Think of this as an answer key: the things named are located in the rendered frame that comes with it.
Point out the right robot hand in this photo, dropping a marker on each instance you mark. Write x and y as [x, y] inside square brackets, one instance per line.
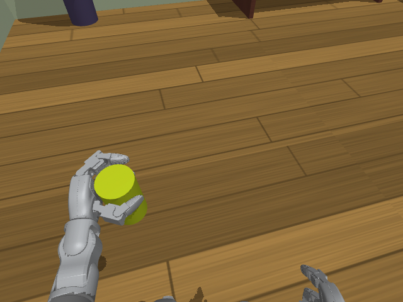
[328, 291]

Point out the can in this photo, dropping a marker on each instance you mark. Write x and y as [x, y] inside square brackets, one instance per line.
[116, 184]

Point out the left robot arm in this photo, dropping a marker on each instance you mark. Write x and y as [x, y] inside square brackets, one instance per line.
[79, 251]

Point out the left robot hand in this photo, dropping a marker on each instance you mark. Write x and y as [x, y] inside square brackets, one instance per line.
[83, 201]

